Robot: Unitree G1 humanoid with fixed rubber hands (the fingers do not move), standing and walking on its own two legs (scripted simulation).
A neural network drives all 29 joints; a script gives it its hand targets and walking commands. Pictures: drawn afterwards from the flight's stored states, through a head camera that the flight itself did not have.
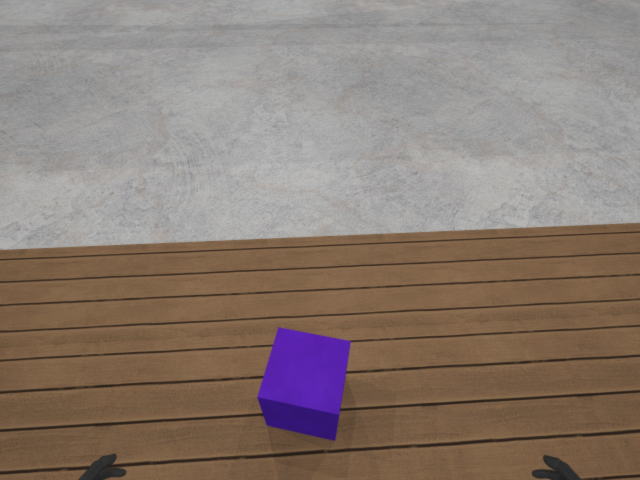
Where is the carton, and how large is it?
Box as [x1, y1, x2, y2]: [257, 327, 350, 440]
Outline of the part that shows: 278,327 257,397 266,424 334,440 350,341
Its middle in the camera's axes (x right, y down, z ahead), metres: -0.03 +0.43 +1.13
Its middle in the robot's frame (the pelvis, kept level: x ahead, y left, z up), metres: +0.47 +0.05 -0.66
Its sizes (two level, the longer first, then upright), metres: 0.210 0.200 0.250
